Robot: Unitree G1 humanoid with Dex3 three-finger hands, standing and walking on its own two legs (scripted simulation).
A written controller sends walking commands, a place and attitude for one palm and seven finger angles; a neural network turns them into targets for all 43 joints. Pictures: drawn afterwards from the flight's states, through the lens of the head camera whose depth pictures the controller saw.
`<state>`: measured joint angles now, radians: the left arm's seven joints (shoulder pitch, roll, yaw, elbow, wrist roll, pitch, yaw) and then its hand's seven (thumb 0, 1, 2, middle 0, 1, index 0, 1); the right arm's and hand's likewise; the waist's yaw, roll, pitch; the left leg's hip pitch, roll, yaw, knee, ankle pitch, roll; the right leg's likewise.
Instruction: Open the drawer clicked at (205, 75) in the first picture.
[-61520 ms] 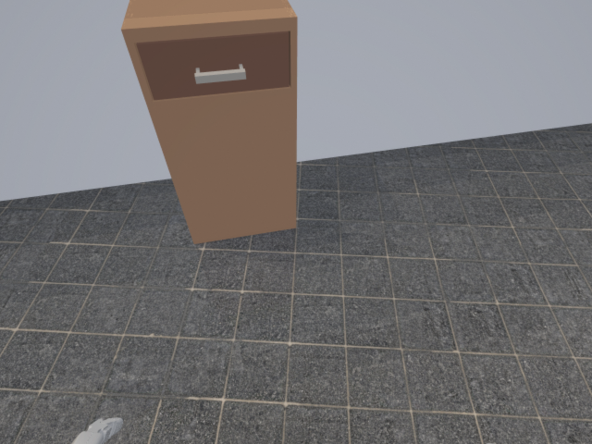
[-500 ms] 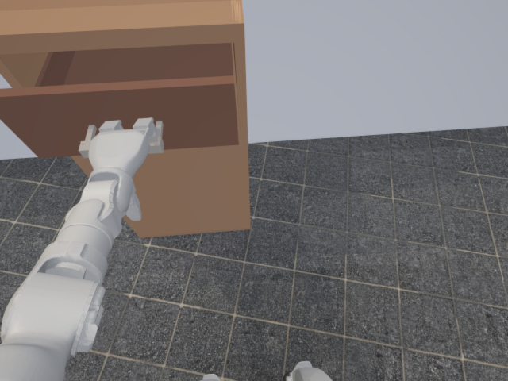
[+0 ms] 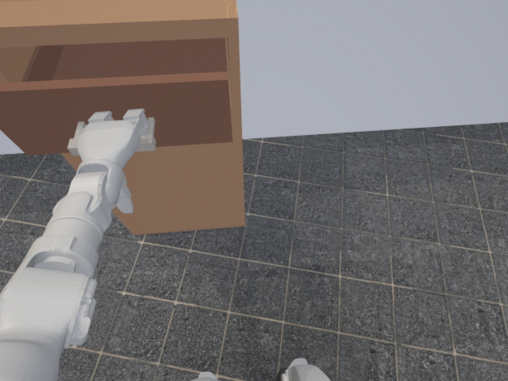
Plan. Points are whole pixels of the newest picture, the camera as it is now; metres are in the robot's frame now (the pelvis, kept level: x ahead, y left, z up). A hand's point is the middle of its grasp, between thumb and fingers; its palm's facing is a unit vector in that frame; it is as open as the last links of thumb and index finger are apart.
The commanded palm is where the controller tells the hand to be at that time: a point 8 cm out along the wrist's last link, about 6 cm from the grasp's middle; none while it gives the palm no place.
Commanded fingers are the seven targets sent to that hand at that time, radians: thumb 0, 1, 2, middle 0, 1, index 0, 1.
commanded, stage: re-aim the fingers above the handle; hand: left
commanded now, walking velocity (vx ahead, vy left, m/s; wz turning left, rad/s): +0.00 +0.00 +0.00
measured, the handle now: (114, 135) +0.52 +0.23 +0.03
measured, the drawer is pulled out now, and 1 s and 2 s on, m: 0.10 0.10 0.10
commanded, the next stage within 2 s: lower the fingers behind the handle in 0.16 s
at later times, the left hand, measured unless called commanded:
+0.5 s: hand (123, 165) +0.47 +0.21 +0.01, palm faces -0.05 -0.06 -1.00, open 13.8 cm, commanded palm +0.46 +0.22 +0.06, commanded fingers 0.00 -0.50 0.30 -0.30 -1.20 -0.30 -1.20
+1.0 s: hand (121, 166) +0.48 +0.22 +0.00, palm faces -0.03 -0.01 -1.00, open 13.9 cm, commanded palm +0.45 +0.22 +0.02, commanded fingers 0.00 -0.50 0.30 -0.30 -1.20 -0.30 -1.20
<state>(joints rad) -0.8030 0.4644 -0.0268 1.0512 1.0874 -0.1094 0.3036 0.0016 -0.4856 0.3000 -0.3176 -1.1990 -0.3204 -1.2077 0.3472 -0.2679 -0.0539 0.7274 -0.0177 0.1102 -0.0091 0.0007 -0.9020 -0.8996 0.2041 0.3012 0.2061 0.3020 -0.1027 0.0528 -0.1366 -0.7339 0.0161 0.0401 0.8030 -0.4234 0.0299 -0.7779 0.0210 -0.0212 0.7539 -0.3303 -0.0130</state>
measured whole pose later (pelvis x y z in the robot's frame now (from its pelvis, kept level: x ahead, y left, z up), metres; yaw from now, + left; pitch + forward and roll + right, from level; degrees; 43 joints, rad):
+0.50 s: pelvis +0.00 +0.01 -0.01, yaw +0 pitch +21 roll -1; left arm -0.80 0.45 -0.02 1.07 1.11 -0.11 0.36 0.00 -0.49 0.30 -0.31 -1.20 -0.32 -1.21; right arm 0.33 -0.26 -0.05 0.73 -0.03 0.11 0.01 0.00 -0.90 -0.90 0.20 0.30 0.21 0.30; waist -0.10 0.05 -0.15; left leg -0.77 0.01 0.05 0.84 -0.44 0.04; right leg -0.82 0.02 -0.01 0.79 -0.34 0.00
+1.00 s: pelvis -0.02 +0.01 -0.02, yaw -1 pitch +23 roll -1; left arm -0.87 0.48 -0.05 1.11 1.10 -0.07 0.37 0.00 -0.49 0.30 -0.28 -1.20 -0.29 -1.20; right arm 0.35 -0.27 -0.04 0.73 -0.02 0.11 0.00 0.00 -0.90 -0.90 0.20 0.30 0.21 0.30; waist -0.11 0.05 -0.17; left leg -0.88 0.02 0.05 0.93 -0.46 0.04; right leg -0.92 0.02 -0.01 0.88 -0.35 0.00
